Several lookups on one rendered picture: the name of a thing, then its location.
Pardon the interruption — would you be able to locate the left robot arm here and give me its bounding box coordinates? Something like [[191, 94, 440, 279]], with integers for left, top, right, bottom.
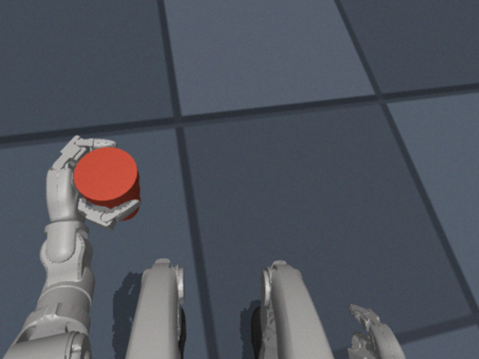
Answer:
[[3, 219, 95, 359]]

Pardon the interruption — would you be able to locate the right robot hand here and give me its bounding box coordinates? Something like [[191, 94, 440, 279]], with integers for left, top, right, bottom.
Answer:
[[347, 304, 406, 359]]

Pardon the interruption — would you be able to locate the left robot hand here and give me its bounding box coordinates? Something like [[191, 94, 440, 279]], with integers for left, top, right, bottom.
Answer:
[[46, 135, 141, 231]]

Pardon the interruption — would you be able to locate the cup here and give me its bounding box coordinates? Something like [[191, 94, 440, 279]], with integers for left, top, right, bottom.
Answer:
[[73, 147, 141, 221]]

